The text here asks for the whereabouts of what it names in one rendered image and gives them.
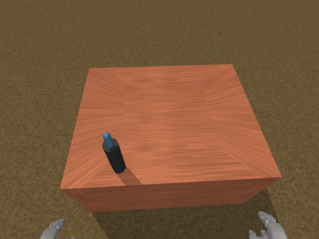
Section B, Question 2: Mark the bottle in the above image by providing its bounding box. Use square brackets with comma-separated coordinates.
[102, 132, 126, 174]

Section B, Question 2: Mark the left robot hand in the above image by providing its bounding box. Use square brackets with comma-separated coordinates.
[40, 219, 75, 239]

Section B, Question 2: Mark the right robot hand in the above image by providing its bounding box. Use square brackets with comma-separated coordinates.
[249, 211, 288, 239]

